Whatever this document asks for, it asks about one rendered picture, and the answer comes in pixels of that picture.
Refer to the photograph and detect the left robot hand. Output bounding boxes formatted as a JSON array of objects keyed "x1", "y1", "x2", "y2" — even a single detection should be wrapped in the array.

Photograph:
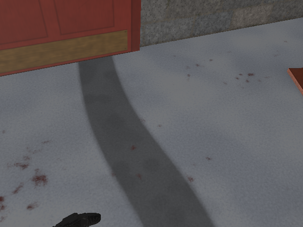
[{"x1": 52, "y1": 213, "x2": 101, "y2": 227}]

